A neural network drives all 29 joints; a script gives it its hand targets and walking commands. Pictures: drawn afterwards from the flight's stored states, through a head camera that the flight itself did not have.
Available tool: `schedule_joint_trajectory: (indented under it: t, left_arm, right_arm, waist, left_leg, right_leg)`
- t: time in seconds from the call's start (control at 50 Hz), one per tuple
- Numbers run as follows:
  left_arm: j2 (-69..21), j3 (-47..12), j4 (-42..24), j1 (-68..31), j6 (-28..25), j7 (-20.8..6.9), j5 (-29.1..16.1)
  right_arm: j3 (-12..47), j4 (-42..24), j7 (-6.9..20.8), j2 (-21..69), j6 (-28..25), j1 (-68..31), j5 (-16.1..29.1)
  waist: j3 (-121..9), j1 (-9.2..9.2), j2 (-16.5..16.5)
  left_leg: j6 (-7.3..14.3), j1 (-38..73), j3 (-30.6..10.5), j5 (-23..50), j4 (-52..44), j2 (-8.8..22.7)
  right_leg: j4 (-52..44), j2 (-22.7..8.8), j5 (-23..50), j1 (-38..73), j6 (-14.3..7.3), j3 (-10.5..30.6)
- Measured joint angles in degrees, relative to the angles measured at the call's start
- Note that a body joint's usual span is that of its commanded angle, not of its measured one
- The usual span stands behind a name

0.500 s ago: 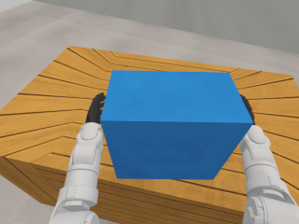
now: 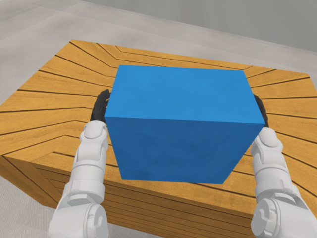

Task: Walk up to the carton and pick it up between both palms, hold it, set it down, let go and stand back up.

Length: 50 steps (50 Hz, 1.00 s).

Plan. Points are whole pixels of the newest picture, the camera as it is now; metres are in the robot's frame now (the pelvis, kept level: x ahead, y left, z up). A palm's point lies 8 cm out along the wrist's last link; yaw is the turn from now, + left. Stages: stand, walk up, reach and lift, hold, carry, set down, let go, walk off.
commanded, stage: set down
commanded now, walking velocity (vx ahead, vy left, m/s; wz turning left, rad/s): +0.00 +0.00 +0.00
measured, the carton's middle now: (176, 130) +0.41 -0.04 +0.04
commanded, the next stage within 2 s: none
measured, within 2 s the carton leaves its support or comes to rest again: neither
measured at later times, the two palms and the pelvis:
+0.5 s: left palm (102, 120) +0.41 +0.16 +0.08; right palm (257, 124) +0.39 -0.25 +0.09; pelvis +0.02 +0.01 +0.00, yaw -2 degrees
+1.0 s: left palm (106, 121) +0.43 +0.16 +0.05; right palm (250, 131) +0.41 -0.25 +0.05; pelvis +0.01 +0.01 -0.01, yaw -2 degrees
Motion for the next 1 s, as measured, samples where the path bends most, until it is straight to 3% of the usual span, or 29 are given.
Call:
schedule_joint_trajectory:
  t: [0.36,0.54,0.72,0.82,0.92,1.0]
  left_arm:
    - [-2.26,0.06,-3.31,3.67,-1.68,1.2,1.92]
    - [-2.77,0.17,-6.21,4.71,-1.49,1.05,2.27]
    - [-0.9,-2.67,-3.84,4.84,-1.98,2.48,0.58]
    - [2.82,-7.98,2.26,2.66,-4.36,5.27,-3.59]
    - [6.19,-15.1,9.64,-0.24,-8.43,8.98,-11.45]
    - [7.82,-19.3,16.18,-2.62,-11.57,10.12,-16.38]
  right_arm:
    - [0.2,-2.58,3.03,-0.11,-1.66,2.76,1.06]
    - [1.37,-4.22,3.28,-0.22,-1.78,3.18,2.41]
    - [4.41,-1.37,3.47,-2.37,-2.11,2.67,3.93]
    - [11.68,5.6,1.88,-6.07,-2.23,1.07,8.05]
    - [18.91,10.91,-1.05,-8.02,-4.42,0.02,16.81]
    - [24.27,14.41,-2.8,-9.47,-6.35,-1.93,23.4]
  waist:
    - [0.27,0.0,0.22]
    - [1.12,-0.32,-0.19]
    - [0.22,0.01,0.16]
    - [0.98,0.43,-0.45]
    - [-2.56,1.21,0.23]
    - [-7.19,1.83,2.15]
  left_leg:
    - [0.52,1.24,1.25,-2.74,1.68,0.1]
    - [0.64,0.91,1.46,-3.07,2.05,0.07]
    - [0.5,0.58,1.48,-3.44,2.53,0.3]
    - [0.25,-1.22,1.02,-3.41,3.5,0.5]
    - [0.0,-8.49,0.77,-3.94,6.38,1.18]
    - [0.14,-14.0,0.76,-4.69,8.67,1.52]
  right_leg:
    - [0.85,0.11,-1.72,1.1,0.68,1.18]
    - [1.22,0.07,-1.92,0.64,0.79,1.38]
    - [1.35,0.29,-2.03,0.4,0.67,1.37]
    - [2.01,0.44,-2.03,-1.12,0.35,0.95]
    - [2.5,1.05,-1.24,-7.33,0.07,0.83]
    - [3.11,1.39,-0.93,-12.19,0.24,1.17]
